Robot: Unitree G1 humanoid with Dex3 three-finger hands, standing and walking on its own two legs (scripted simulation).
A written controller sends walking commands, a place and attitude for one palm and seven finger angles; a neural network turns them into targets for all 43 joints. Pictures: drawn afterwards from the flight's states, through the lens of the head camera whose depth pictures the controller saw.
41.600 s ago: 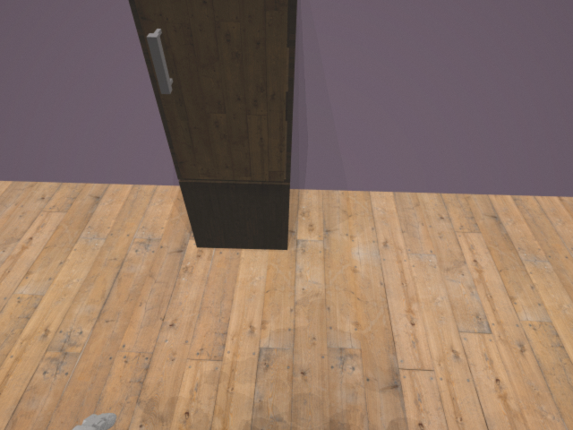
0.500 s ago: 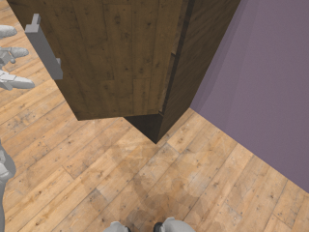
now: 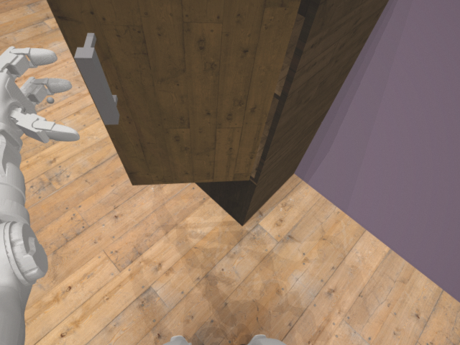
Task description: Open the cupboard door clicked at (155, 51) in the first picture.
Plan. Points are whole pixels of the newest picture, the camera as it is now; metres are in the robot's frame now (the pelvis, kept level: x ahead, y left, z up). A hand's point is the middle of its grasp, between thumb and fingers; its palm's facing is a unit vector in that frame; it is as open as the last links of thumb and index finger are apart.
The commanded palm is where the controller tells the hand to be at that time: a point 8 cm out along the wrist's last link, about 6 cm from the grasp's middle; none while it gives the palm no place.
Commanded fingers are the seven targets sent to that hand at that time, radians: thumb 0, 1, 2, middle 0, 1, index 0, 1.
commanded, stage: move the hooked fingers beside the handle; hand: left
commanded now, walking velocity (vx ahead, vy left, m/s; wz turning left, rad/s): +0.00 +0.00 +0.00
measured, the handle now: (102, 81) +0.54 +0.20 +0.11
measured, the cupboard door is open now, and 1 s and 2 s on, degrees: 49 47 47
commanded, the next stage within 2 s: slide the fingers in behind the handle in 0.04 s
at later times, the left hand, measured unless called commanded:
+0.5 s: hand (72, 99) +0.49 +0.24 +0.11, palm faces +0.05 -1.00 +0.01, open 14.0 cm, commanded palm +0.47 +0.28 +0.11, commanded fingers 0.00 -0.50 0.30 -0.30 -1.20 -0.30 -1.20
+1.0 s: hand (99, 98) +0.49 +0.20 +0.12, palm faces +0.04 -1.00 -0.02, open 13.9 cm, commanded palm +0.47 +0.24 +0.11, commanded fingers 0.00 -0.50 0.30 -0.30 -1.20 -0.30 -1.20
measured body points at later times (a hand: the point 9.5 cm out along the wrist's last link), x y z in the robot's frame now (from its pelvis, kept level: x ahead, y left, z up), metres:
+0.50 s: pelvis -0.02 +0.00 -0.01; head +0.10 +0.03 +0.43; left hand +0.49 +0.29 +0.11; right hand -0.04 -0.27 -0.11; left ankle -0.02 +0.07 -0.71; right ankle -0.02 -0.10 -0.71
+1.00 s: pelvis -0.01 -0.01 +0.00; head +0.09 +0.00 +0.44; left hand +0.48 +0.25 +0.12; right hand +0.00 -0.28 -0.12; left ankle -0.02 +0.07 -0.71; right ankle -0.02 -0.10 -0.71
